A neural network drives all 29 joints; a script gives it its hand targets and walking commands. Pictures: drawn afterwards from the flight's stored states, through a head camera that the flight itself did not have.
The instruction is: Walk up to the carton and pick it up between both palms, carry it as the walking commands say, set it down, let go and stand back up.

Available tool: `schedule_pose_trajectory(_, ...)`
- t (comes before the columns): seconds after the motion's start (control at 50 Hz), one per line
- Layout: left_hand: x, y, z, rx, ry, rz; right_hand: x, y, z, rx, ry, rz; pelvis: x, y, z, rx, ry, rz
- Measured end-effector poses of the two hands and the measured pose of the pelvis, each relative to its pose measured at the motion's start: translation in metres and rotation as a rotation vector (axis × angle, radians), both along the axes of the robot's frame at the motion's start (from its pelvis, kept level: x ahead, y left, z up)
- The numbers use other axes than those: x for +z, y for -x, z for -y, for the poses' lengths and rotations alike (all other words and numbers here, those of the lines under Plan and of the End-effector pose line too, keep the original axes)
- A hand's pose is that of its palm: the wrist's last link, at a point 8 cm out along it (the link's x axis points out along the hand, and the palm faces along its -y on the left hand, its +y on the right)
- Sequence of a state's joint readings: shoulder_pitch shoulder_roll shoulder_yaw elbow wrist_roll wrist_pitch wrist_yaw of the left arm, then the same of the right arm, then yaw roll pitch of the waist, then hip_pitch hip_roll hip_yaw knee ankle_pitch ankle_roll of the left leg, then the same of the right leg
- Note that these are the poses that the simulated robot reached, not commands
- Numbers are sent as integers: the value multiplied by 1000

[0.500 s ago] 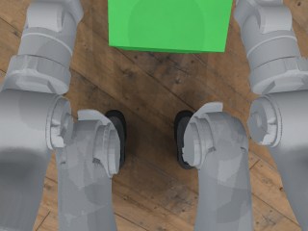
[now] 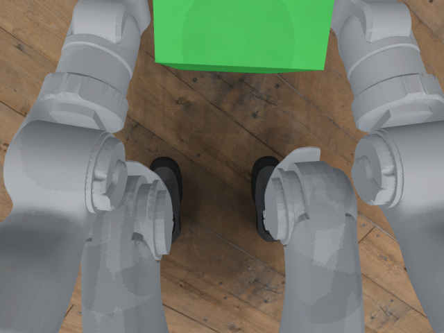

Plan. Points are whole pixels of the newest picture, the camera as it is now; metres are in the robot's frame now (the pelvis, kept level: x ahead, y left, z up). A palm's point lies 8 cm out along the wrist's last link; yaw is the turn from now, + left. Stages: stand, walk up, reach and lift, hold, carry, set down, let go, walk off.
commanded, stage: reach and lift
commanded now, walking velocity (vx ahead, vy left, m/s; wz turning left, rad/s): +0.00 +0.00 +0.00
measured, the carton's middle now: out of the picture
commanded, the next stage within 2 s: none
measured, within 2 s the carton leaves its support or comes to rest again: leaves its support in 0.70 s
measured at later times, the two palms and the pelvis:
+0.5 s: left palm out of the picture +0.56 +0.10 -0.18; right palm out of the picture +0.55 -0.17 -0.17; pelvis +0.00 +0.00 -0.01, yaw -1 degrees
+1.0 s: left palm out of the picture +0.55 +0.11 -0.13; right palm out of the picture +0.56 -0.15 -0.10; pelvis +0.00 +0.01 +0.02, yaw -1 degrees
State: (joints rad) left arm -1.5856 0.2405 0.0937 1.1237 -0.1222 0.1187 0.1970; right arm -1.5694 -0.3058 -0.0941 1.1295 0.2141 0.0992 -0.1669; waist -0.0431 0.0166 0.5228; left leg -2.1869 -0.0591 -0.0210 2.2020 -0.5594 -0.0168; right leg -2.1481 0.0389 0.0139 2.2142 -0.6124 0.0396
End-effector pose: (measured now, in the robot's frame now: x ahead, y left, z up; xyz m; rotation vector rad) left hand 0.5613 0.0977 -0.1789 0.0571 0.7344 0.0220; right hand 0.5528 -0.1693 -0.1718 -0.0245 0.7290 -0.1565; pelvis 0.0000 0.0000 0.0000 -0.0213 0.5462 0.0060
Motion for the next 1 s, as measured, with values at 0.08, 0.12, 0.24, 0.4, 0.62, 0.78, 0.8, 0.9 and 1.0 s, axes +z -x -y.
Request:
schedule_pose_trajectory(0.08, 1, -1, 0, -11, -7, -7, 0, -1, 1, 11, -13, -4, -6, 0, 0, -13, -3, 13)
schedule_pose_trajectory(0.12, 1, -2, 0, -14, -3, -12, 0, -2, 2, 18, -15, -5, -9, 1, 0, -18, -5, 18)
schedule_pose_trajectory(0.24, 1, -3, 0, -16, 6, -35, 0, -1, 0, -9, -5, -8, -16, 0, 2, -21, -9, 35)
schedule_pose_trajectory(0.4, 2, -3, 0, -21, -5, -44, 1, -1, -1, -5, 9, -8, -16, -1, 3, -20, -12, 35)
schedule_pose_trajectory(0.62, 4, -2, -1, 4, -28, -54, 5, -1, -5, -14, 19, -13, -11, 0, 2, -22, -18, 30)
schedule_pose_trajectory(0.78, 14, 3, -10, 12, -34, -63, 23, -8, -15, 4, 22, -17, -1, 0, 0, -28, -21, 36)
schedule_pose_trajectory(0.8, 17, 4, -11, 16, -30, -60, 27, -8, -16, 5, 24, -14, 1, 0, -1, -28, -22, 39)
schedule_pose_trajectory(0.9, 32, 9, -13, 44, 7, -50, 51, -10, -18, 0, 23, 2, 13, 0, -3, -23, -15, 52)
schedule_pose_trajectory(1.0, 45, 13, -8, 38, 5, -40, 68, -10, -15, -2, 20, 15, 24, 3, -7, -21, -3, 53)
